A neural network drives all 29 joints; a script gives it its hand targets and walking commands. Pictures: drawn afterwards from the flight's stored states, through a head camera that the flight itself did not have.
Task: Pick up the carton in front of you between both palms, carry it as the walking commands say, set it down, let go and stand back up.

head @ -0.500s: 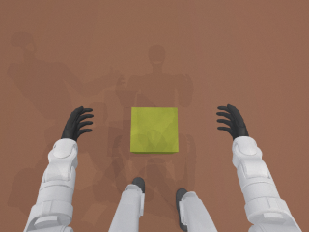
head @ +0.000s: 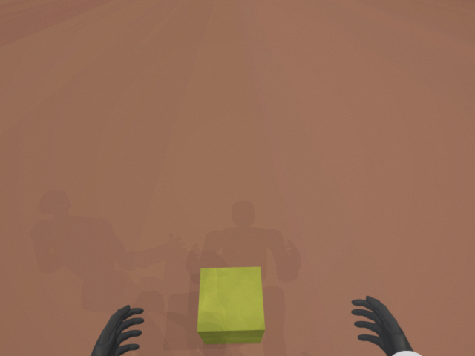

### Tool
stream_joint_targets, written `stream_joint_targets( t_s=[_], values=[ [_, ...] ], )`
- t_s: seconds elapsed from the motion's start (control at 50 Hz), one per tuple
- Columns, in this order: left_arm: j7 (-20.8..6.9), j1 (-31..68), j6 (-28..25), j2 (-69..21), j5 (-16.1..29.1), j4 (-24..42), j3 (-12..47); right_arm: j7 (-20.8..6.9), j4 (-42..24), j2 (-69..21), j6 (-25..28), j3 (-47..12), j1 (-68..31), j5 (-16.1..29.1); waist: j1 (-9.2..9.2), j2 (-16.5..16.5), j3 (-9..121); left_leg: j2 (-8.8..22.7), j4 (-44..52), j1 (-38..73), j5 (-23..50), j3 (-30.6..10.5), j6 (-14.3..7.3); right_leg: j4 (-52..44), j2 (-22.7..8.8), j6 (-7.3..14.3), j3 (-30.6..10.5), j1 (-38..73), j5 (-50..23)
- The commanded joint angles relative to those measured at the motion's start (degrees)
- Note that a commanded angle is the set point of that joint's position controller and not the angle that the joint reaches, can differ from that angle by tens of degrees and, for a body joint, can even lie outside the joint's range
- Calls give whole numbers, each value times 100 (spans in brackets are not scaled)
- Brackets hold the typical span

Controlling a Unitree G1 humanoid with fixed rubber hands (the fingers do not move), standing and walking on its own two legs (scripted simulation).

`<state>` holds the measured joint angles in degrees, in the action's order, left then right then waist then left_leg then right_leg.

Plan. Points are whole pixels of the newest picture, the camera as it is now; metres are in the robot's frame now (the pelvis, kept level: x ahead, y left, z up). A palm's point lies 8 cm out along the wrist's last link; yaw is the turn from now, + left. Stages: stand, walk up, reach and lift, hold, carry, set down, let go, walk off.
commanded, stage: let go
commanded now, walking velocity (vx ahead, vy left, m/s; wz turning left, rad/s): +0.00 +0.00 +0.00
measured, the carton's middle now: (231, 306) +0.38 +0.04 -0.65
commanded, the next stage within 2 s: stand in 0.40 s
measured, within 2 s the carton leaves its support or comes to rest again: neither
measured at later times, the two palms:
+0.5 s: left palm out of the picture +0.16 +0.26 -0.07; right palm out of the picture +0.14 -0.25 -0.09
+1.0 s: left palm out of the picture +0.05 +0.28 -0.13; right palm (372, 344) +0.18 -0.22 -0.13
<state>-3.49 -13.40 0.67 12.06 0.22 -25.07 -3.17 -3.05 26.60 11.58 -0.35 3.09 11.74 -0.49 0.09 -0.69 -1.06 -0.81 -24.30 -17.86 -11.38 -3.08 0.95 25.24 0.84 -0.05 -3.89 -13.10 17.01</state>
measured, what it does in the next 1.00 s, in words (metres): stands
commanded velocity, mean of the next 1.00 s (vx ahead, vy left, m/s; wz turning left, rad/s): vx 0.00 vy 0.00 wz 0.00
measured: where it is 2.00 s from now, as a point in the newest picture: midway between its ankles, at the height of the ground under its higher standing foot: outside the picture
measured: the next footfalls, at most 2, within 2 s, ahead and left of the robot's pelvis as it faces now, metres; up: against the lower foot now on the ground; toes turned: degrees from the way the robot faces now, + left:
none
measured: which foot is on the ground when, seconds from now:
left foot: down 0.00-1.00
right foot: down 0.00-1.00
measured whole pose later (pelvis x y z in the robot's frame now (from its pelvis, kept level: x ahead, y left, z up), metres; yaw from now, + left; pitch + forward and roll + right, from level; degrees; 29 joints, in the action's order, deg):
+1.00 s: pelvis +0.04 +0.01 -0.03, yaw +9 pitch +5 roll +0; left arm 3.2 -22.7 1.0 14.9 -1.1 -39.1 -1.0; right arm 2.1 41.6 14.4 1.3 0.0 17.3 -1.0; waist 2.2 0.2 4.7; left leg -5.0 -44.1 -23.9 -24.2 -9.1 -0.2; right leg 38.8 -3.1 -1.1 6.4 -12.7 30.3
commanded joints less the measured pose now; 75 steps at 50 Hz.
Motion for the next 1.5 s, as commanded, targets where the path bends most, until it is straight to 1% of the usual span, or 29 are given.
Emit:
stream_joint_targets(
  t_s=[0.0, 0.08, 0.14, 0.28, 0.36, 0.38, 0.4, 0.42, 0.44, 0.46, 0.48, 0.5, 0.52, 0.54, 0.56, 0.58, 0.62, 0.7, 0.76, 0.82, 0.9, 1.16, 1.32, 1.48],
  values=[
    [-30, 135, 107, 584, 15, 609, -115, -54, -622, 439, -92, 29, -184, 34, -19, -147, 318, -299, 104, 1748, 915, 333, 32, -717, 47, -121, 246, -430, -902],
    [-76, 224, 371, 628, -26, 649, -145, -89, -649, 447, -340, -1, -252, 29, -26, -177, -131, -332, 69, 2069, 708, 398, 37, -807, -19, -80, 241, -596, -557],
    [-87, 240, 520, 633, -74, 644, -166, -88, -652, 459, -481, 6, -268, 0, -20, -134, -270, -333, 30, 2238, 763, 423, 47, -791, -25, -69, 256, -601, -564],
    [-56, 202, 639, 592, -137, 629, -178, -64, -722, 496, -611, 55, -171, -85, -35, -54, -129, -298, 27, 2305, 1308, 392, 55, -608, 77, -117, 324, -146, -1283],
    [-47, 216, 628, 562, -126, 637, -159, -63, -779, 495, -605, 79, -168, -103, -32, -31, -16, -275, 22, 2258, 1533, 357, 59, -539, 135, -133, 348, 35, -1534],
    [100, 316, 914, 769, -241, 899, -159, 40, -423, 517, -455, 165, 107, 13, -15, 66, 329, -425, -135, 2095, 1463, 349, 57, -395, 119, -113, 277, 365, -1946],
    [347, 75, 284, 1098, -247, -110, -244, 308, 442, 1081, -31, 138, 725, -196, -73, 100, 85, 450, 181, 214, 207, -330, 198, 40, -414, -316, 569, 664, 638],
    [458, -297, 77, 1015, -324, -117, -219, 405, 462, 1206, 130, 199, 599, -205, 166, 270, -108, 393, 287, -202, -650, -471, 183, -50, -449, -262, 335, 517, 1035],
    [489, -348, -60, 961, -321, -266, -184, 430, 458, 1070, 248, 154, 346, -172, 176, 231, -244, 307, 257, -518, -870, -504, 183, -69, -548, -203, 216, 318, 1221],
    [508, -258, -160, 973, -304, -337, -162, 420, 553, 920, 341, 106, 305, -172, 158, 84, -211, 236, 61, -612, -661, -482, 161, -106, -657, -149, 103, 237, 1268],
    [513, -162, -232, 956, -288, -376, -142, 385, 646, 794, 413, 59, 310, -159, 141, -114, -54, 181, -170, -550, -183, -402, 125, -147, -743, -96, 39, 182, 1162],
    [512, -88, -279, 971, -265, -429, -145, 342, 702, 751, 491, 48, 321, -153, 150, -183, 239, 158, -390, -419, 368, -378, 90, -138, -811, -52, -42, 180, 896],
    [518, -78, -314, 967, -242, -479, -139, 320, 777, 800, 557, 51, 365, -142, 127, -137, 441, 185, -547, -315, 870, -406, 55, -8, -813, -39, 10, 191, 490],
    [531, -104, -338, 962, -219, -534, -138, 314, 861, 865, 603, 58, 429, -137, 128, -8, 629, 211, -658, -258, 1303, -485, 12, 228, -758, -59, 139, 267, 0],
    [544, -186, -352, 966, -195, -590, -137, 320, 941, 915, 624, 58, 496, -127, 153, 115, 786, 226, -745, -216, 1637, -568, -36, 454, -693, -94, 277, 348, -437],
    [557, -289, -354, 981, -172, -651, -134, 337, 1009, 940, 622, 48, 564, -117, 176, 171, 878, 217, -831, -191, 1860, -627, -82, 602, -659, -122, 368, 380, -743],
    [577, -441, -331, 995, -151, -755, -107, 381, 1105, 951, 568, 21, 679, -102, 177, 110, 882, 164, -978, -244, 1927, -652, -141, 748, -652, -127, 460, 359, -1100],
    [616, -677, -234, 1018, -146, -884, -45, 454, 1195, 938, 438, -30, 841, -94, 147, -84, 689, 60, -1255, -492, 1547, -574, -181, 862, -737, -31, 568, 266, -1692],
    [645, -849, -174, 1056, -146, -951, -19, 480, 1220, 940, 377, -56, 889, -81, 132, -73, 618, 35, -1404, -546, 1495, -554, -206, 934, -762, 31, 673, 224, -1933],
    [666, -978, -124, 1062, -139, -998, -2, 500, 1227, 951, 318, -82, 891, -65, 125, 4, 595, 28, -1496, -531, 1642, -571, -239, 995, -736, 58, 785, 207, -1946],
    [684, -1111, -58, 1044, -134, -1049, 10, 531, 1219, 950, 240, -118, 860, -50, 130, 90, 560, 17, -1541, -555, 1731, -613, -284, 1030, -696, 81, 887, 234, -1756],
    [703, -1270, 116, 1033, -138, -1139, 25, 558, 1249, 982, 109, -150, 831, -58, 142, 179, 361, -49, -1356, -706, 1499, -891, -375, 911, -612, 130, 973, 427, -828],
    [692, -1276, 165, 1095, -140, -1242, 31, 544, 1336, 989, 73, -148, 870, -65, 142, 150, 216, -116, -1282, -755, 1280, -935, -362, 749, -651, 178, 978, 528, -655],
    [675, -1282, 185, 1119, -142, -1390, 37, 538, 1437, 997, 41, -142, 899, -63, 129, 164, 109, -142, -1241, -721, 1238, -958, -357, 625, -665, 220, 1005, 564, -532]
  ],
)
